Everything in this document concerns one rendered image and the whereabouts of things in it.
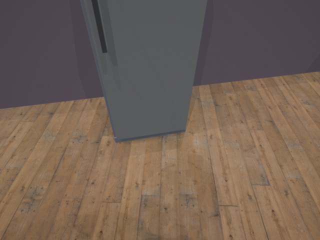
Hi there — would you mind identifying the fridge door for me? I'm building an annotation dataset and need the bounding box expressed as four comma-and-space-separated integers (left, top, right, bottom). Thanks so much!
84, 0, 208, 140

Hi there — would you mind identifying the handle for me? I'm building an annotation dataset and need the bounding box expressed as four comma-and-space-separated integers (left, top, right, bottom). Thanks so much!
91, 0, 107, 53

